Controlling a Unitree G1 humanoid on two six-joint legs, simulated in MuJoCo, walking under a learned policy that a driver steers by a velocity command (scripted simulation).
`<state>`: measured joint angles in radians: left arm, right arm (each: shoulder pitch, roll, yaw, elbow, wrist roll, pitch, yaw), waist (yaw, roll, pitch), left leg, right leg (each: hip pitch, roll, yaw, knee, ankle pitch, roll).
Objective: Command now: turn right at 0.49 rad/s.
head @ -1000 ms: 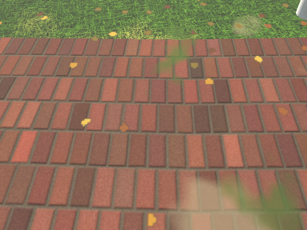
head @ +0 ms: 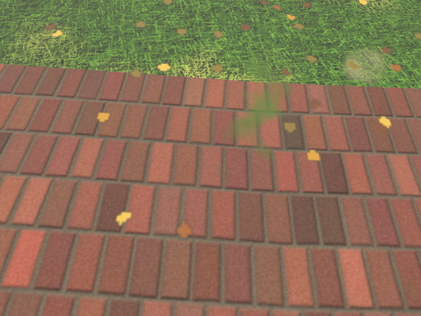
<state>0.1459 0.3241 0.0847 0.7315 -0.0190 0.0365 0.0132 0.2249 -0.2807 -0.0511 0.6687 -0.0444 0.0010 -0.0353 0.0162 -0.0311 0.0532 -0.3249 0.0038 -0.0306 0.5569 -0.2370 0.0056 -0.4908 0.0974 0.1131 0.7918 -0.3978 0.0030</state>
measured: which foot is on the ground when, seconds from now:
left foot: down 0.00-0.36, up 0.38-0.80, down 0.82-1.00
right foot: up 0.00-0.34, down 0.36-0.82, up 0.84-1.00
